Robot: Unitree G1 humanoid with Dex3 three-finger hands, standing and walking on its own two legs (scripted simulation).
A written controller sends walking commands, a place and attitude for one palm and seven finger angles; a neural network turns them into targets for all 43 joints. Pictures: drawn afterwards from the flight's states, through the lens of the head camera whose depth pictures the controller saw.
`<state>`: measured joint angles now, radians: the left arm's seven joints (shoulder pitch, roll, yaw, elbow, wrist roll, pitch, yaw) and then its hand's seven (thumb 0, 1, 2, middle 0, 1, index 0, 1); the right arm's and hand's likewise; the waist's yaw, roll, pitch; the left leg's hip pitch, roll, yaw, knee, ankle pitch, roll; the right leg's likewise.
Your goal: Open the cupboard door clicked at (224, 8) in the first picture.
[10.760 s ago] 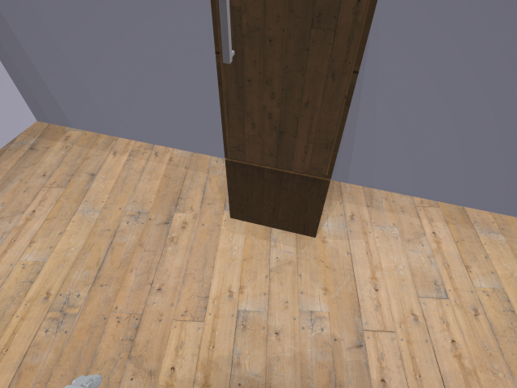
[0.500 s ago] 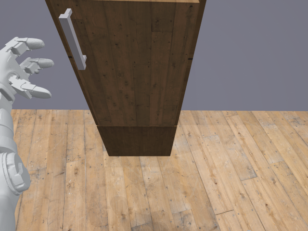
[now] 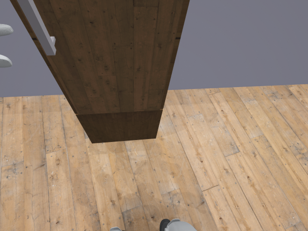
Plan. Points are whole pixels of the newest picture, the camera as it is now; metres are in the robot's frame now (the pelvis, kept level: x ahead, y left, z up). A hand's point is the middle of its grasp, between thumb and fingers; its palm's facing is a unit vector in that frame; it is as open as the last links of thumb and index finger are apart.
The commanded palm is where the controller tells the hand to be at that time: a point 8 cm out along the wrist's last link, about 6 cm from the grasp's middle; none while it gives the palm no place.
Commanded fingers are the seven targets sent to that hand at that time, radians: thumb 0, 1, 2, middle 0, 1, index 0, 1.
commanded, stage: move the hooked fingers beside the handle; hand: left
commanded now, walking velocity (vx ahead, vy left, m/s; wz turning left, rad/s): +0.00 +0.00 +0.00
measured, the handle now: (39, 19) +0.59 +0.23 +0.16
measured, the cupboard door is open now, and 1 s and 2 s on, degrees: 0 0 0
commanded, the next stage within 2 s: slide the fingers in behind the handle in 0.88 s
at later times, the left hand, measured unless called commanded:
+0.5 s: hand (1, 30) +0.55 +0.29 +0.16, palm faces +0.01 -1.00 +0.01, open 14.0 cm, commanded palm +0.53 +0.33 +0.16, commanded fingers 0.00 -0.50 0.30 -0.30 -1.20 -0.30 -1.20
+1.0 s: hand (1, 33) +0.53 +0.29 +0.17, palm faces +0.03 -1.00 +0.00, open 14.0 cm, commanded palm +0.52 +0.32 +0.16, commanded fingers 0.00 -0.50 0.30 -0.30 -1.20 -0.30 -1.20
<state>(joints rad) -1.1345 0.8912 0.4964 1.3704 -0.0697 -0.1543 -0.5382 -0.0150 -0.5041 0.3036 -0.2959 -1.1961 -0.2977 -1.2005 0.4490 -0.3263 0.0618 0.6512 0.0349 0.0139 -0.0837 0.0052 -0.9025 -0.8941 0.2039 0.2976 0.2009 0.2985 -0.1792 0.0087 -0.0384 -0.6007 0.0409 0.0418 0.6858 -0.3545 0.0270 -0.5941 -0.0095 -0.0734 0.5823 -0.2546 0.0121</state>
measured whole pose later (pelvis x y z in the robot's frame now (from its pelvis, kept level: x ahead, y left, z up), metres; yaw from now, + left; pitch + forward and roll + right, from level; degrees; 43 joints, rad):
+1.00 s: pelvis +0.02 +0.00 +0.00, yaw +0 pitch +18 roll -3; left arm -1.13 0.88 0.50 1.32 -0.05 -0.14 -0.51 -0.01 -0.50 0.30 -0.30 -1.20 -0.30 -1.20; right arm 0.43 -0.32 0.06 0.60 0.03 0.08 -0.05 0.00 -0.90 -0.89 0.20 0.30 0.20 0.30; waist -0.18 0.02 -0.06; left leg -0.65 0.06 0.02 0.73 -0.40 0.02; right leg -0.63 0.01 -0.08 0.61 -0.29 0.01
